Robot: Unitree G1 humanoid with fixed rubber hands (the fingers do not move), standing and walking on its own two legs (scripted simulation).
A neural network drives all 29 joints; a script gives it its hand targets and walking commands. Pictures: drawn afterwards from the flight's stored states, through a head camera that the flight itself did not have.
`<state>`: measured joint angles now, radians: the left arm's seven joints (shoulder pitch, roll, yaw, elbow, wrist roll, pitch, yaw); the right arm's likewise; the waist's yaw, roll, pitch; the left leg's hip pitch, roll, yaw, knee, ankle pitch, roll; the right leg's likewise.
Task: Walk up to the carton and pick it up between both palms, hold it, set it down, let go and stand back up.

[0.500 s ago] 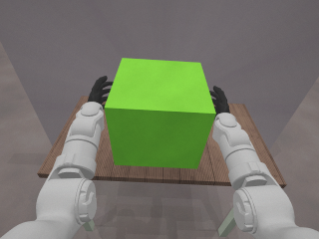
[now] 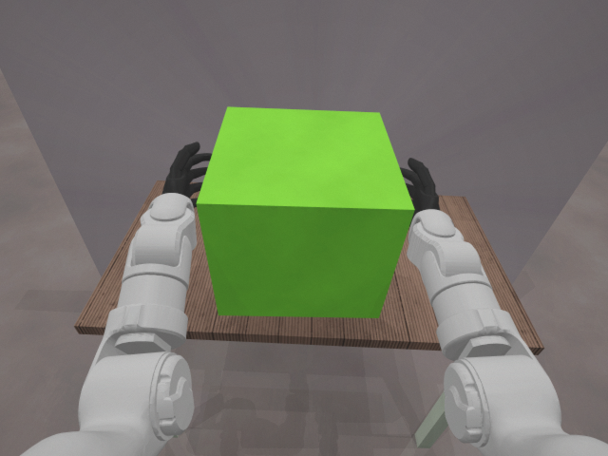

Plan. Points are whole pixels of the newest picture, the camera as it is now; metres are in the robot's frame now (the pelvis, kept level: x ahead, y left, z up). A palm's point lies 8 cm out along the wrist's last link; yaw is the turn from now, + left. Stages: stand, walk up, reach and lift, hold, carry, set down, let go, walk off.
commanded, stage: reach and lift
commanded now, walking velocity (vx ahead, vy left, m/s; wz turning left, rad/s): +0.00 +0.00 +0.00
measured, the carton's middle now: (301, 210) +0.44 +0.01 +0.13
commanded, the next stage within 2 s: hold in 0.32 s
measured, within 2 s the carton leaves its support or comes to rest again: neither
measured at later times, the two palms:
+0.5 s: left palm (178, 194) +0.38 +0.18 +0.19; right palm (422, 212) +0.39 -0.15 +0.17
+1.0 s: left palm (167, 194) +0.36 +0.18 +0.21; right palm (432, 212) +0.36 -0.15 +0.19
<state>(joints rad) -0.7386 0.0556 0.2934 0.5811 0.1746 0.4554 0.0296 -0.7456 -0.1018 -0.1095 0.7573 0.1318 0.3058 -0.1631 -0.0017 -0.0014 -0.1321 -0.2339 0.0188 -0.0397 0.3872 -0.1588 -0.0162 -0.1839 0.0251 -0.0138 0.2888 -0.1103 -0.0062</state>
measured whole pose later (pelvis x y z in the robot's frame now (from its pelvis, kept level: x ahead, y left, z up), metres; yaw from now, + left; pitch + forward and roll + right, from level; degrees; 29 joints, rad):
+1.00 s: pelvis -0.01 +0.00 +0.00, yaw +0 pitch -3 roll -1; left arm -0.71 0.03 0.32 0.40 0.22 0.61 -0.01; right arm -0.72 -0.09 -0.11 0.63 0.14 0.42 -0.17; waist -0.02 0.00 -0.12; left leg -0.19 0.02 -0.04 0.39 -0.15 -0.02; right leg -0.13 0.02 -0.01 0.28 -0.10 -0.01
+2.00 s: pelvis +0.00 +0.00 +0.00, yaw +0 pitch -3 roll -1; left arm -0.67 0.01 0.33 0.26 0.26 0.68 -0.03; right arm -0.71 -0.07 -0.12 0.56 0.15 0.45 -0.17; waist -0.02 0.00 -0.10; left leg -0.16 0.02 -0.04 0.36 -0.15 -0.02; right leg -0.11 0.02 -0.01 0.27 -0.11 -0.01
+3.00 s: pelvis +0.00 +0.00 +0.00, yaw +0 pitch -3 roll -1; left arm -0.67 0.01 0.33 0.25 0.26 0.68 -0.04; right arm -0.71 -0.07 -0.11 0.54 0.14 0.45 -0.17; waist -0.02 0.00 -0.10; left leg -0.16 0.02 -0.04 0.36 -0.15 -0.02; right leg -0.11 0.02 -0.01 0.27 -0.11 -0.01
